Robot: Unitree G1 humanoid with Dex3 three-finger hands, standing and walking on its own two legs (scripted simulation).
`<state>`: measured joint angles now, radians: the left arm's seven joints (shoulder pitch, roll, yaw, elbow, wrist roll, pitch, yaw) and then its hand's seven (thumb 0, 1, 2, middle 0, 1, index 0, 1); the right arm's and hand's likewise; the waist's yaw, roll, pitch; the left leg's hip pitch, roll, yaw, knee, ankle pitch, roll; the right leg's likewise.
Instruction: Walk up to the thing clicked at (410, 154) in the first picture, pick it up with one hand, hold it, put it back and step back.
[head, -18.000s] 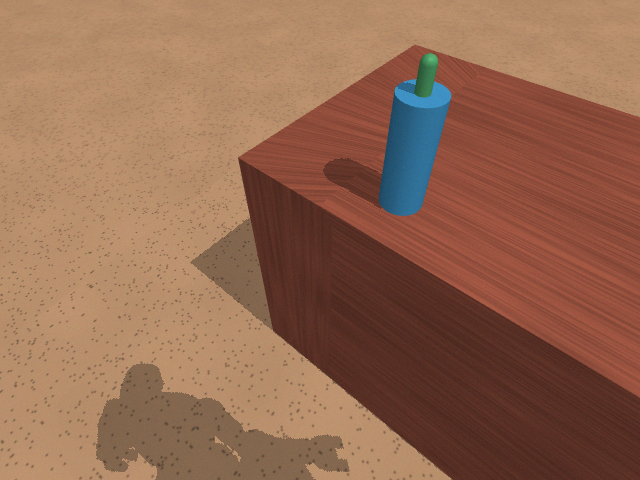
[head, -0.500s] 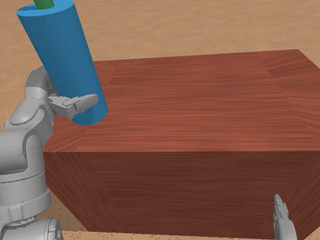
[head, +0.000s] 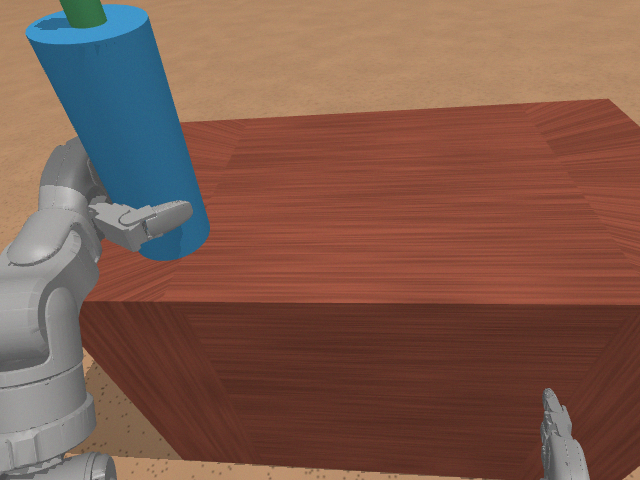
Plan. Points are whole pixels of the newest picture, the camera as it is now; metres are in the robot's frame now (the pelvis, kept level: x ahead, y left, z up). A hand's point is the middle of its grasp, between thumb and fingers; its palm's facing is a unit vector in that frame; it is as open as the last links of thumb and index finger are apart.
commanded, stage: hold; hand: left
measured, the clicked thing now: (129, 123) +0.31 +0.16 +0.34
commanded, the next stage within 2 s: crouch in 0.78 s
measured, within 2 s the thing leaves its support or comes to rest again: neither
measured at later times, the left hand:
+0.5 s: hand (165, 181) +0.34 +0.17 +0.27, palm faces +0.15 -0.99 -0.05, open 11.2 cm
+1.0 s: hand (162, 168) +0.33 +0.16 +0.29, palm faces +0.10 -0.99 -0.04, open 11.1 cm
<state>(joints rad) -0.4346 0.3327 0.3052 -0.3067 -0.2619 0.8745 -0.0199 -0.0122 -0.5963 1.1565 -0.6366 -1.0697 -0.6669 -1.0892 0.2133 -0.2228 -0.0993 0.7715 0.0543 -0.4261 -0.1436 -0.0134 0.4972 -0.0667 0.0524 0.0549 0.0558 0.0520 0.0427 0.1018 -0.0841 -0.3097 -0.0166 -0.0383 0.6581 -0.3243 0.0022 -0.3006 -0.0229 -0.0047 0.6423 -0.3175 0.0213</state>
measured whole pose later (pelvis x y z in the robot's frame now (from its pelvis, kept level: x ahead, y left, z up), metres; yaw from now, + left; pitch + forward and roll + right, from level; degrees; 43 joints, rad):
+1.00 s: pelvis -0.01 +0.00 +0.00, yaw +0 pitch -2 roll +0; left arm -0.58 0.34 0.29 -0.11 -0.27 0.87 -0.02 -0.01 -0.60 1.17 -0.64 -1.06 -0.67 -1.08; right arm 0.22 -0.22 -0.09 0.75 0.06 -0.45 -0.15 -0.01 0.52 -0.06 0.05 0.06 0.06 0.05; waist 0.03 0.10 -0.09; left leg -0.32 -0.02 -0.04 0.65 -0.30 0.00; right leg -0.31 -0.02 0.00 0.65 -0.30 0.02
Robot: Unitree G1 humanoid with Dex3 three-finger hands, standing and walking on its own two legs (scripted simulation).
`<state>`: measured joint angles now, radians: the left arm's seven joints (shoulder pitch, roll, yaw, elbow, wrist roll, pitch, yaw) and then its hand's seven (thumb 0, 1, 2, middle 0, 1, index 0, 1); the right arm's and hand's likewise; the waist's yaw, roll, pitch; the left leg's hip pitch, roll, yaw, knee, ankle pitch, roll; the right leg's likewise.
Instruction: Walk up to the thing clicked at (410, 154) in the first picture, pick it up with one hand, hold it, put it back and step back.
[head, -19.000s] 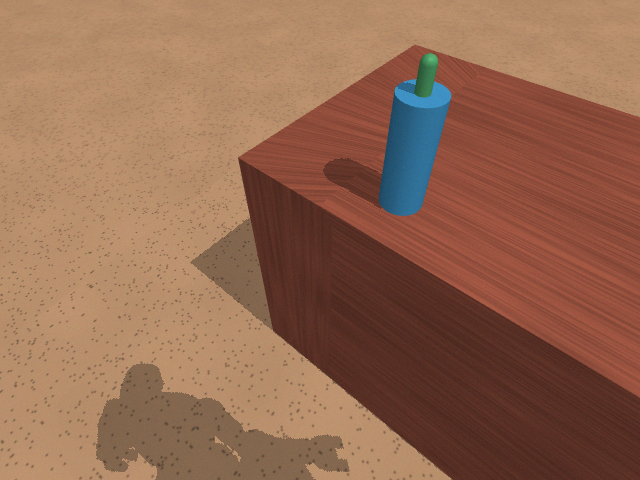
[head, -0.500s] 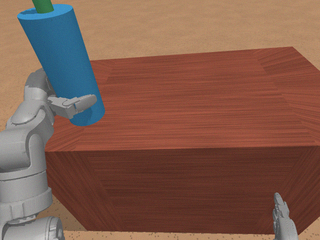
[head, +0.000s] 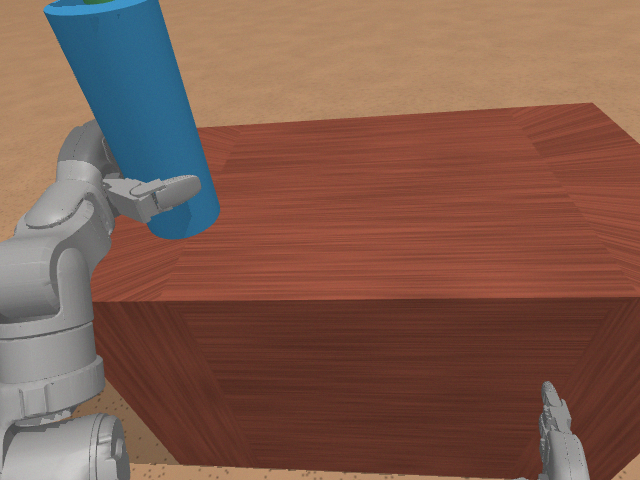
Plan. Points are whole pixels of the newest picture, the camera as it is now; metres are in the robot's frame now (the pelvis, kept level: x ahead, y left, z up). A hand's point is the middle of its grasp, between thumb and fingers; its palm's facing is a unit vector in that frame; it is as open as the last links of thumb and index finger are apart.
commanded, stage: crouch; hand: left
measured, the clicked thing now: (140, 100) +0.34 +0.16 +0.36
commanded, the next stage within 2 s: loosen in 1.26 s
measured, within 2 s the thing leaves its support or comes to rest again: rests again in 1.78 s
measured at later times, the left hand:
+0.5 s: hand (192, 241) +0.39 +0.19 +0.15, palm faces +0.18 -0.98 -0.08, open 11.1 cm
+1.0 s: hand (212, 214) +0.47 +0.18 +0.13, palm faces +0.16 -0.99 -0.02, open 11.1 cm
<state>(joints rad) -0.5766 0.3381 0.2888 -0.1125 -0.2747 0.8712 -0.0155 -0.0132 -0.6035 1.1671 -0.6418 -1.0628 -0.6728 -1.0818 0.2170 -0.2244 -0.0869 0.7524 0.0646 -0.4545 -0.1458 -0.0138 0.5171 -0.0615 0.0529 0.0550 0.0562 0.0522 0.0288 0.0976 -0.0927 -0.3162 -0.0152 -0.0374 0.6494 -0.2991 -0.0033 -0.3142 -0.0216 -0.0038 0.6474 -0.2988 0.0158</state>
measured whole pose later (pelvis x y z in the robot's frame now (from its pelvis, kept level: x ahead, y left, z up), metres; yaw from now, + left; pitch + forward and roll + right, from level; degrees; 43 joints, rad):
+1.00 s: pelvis +0.03 +0.01 +0.00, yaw -2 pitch +6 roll -1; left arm -0.62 0.34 0.32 0.60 -0.14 0.23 0.00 -0.01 -0.58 1.15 -0.64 -1.05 -0.67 -1.07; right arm 0.28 -0.25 -0.07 0.62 0.02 -0.39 -0.09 -0.01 0.55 -0.05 0.06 0.06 0.06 0.05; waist -0.07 0.04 -0.07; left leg -0.43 0.01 -0.01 0.67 -0.33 0.00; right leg -0.43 0.00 0.03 0.64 -0.30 0.02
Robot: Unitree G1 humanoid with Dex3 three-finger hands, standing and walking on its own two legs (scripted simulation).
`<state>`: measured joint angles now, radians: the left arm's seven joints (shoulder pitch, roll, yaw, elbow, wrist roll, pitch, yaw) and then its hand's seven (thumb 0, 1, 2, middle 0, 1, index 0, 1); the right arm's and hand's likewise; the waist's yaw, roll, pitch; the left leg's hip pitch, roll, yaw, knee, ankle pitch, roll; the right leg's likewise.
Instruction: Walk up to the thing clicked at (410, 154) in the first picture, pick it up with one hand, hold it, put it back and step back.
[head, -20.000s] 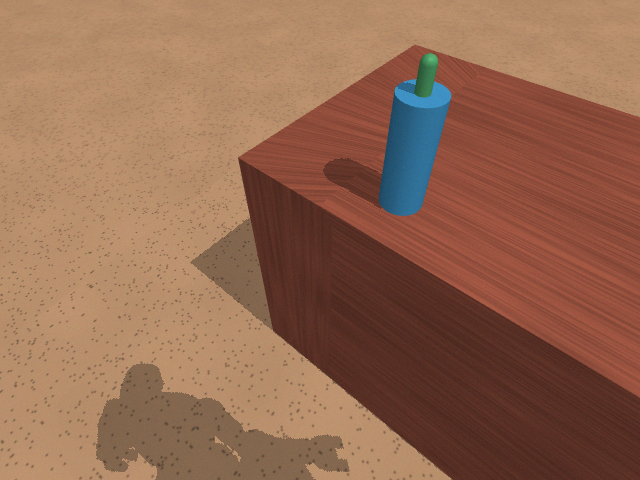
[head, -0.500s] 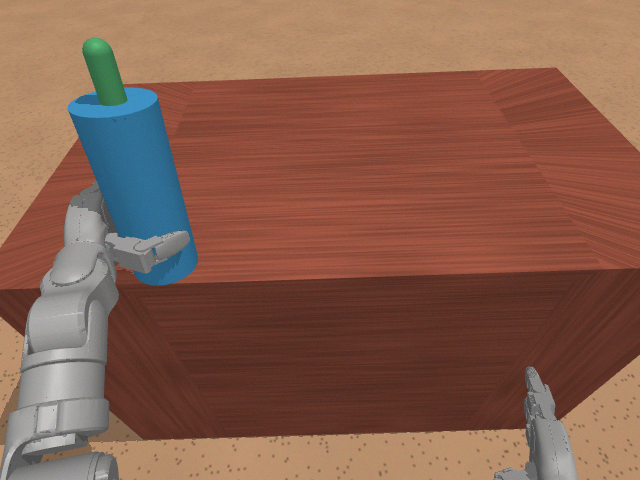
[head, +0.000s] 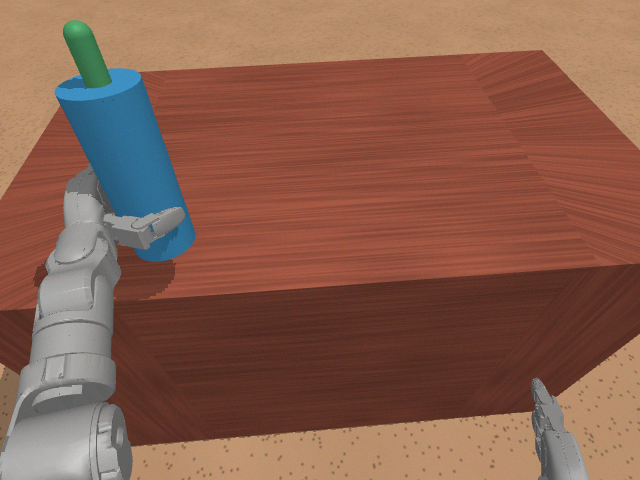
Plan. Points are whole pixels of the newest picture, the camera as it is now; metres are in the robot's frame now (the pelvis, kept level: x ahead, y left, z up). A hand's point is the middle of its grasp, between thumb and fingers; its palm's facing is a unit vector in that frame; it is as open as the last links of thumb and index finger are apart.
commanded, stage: crouch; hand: left
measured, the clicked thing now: (128, 153) +0.45 +0.19 +0.20
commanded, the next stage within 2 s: loosen in 0.26 s
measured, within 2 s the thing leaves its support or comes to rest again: rests again in 0.78 s
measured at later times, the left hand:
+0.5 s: hand (139, 201) +0.44 +0.21 +0.13, palm faces +0.22 -0.98 -0.03, open 11.1 cm
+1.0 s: hand (128, 187) +0.45 +0.21 +0.15, palm faces +0.23 -0.97 +0.00, open 13.8 cm
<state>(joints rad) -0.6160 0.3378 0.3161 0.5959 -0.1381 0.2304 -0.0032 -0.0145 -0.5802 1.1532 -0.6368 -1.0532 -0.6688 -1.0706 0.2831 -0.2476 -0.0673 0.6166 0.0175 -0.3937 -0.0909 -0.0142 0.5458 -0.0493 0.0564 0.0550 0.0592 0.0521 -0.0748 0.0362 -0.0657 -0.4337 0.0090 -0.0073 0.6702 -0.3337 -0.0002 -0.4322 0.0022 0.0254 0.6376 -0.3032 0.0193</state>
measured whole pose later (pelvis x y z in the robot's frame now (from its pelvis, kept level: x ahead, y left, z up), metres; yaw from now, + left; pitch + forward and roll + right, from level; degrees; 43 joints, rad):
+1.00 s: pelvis -0.01 +0.00 +0.00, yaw +0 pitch +8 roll -1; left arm -0.79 0.41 0.33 0.93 -0.14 -0.02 -0.04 -0.01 -0.61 0.39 -0.63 -0.60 -0.65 -0.59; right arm 0.29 -0.22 -0.04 0.50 0.03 -0.16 -0.05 -0.01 0.54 -0.04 0.06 0.06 0.06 0.05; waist -0.07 0.02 -0.09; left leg -0.51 0.01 -0.02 0.68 -0.31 0.00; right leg -0.51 0.00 0.02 0.65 -0.29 0.01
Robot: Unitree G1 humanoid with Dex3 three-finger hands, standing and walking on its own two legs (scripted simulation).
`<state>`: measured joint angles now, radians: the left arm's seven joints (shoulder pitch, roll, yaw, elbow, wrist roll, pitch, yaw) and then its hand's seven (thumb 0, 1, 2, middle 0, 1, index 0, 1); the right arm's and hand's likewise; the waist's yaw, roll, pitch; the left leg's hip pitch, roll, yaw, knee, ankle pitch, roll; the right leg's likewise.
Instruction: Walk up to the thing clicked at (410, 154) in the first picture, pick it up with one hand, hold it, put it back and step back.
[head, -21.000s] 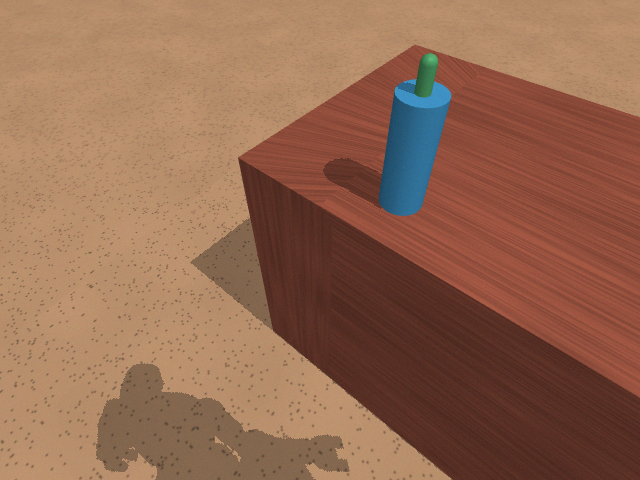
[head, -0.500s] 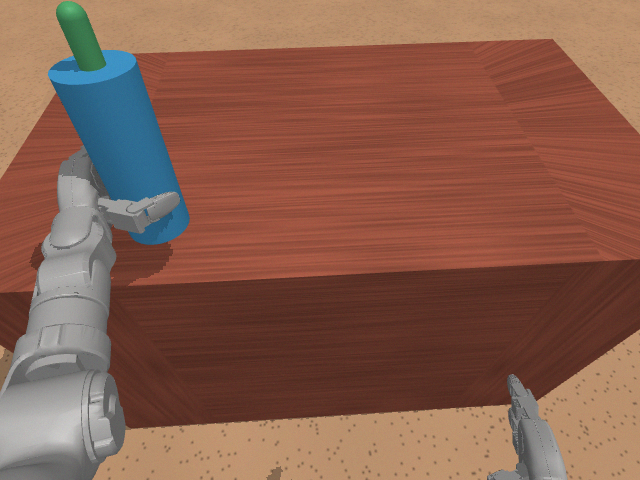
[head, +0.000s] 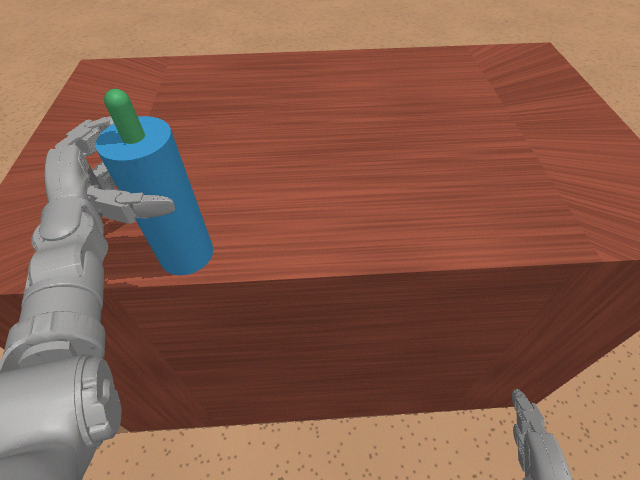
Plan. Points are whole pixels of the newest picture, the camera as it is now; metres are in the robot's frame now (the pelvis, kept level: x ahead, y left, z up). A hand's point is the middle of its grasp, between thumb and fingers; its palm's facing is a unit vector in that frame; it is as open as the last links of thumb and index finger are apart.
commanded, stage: withdraw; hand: left
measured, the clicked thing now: (157, 189) +0.46 +0.19 +0.13
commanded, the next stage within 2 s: rise in 0.46 s
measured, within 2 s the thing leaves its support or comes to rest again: neither
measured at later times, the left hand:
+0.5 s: hand (41, 152) +0.48 +0.31 +0.17, palm faces +0.26 -0.96 -0.04, open 16.5 cm
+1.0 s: hand (37, 156) +0.50 +0.33 +0.16, palm faces +0.29 -0.90 -0.31, open 17.5 cm
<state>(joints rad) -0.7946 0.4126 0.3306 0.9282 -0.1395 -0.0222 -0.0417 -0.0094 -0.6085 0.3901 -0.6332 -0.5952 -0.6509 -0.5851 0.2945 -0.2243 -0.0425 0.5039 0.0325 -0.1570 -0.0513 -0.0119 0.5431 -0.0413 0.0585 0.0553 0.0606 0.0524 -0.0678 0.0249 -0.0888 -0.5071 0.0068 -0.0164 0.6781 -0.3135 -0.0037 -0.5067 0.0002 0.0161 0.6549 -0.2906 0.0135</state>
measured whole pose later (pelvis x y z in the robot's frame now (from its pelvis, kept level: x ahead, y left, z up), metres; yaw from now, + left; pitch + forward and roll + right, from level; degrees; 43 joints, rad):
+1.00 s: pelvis +0.05 +0.02 +0.00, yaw -3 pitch +15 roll -3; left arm -0.69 0.70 0.44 0.92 -0.01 -0.05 -0.16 -0.01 -0.59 0.06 -0.11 -0.06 -0.09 -0.08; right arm 0.31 -0.25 0.00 0.52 0.04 -0.05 0.00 -0.01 0.43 -0.09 0.06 0.06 0.06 0.06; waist -0.06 0.09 -0.16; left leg -0.60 0.03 0.02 0.73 -0.40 0.02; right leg -0.59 0.02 0.02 0.66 -0.31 0.01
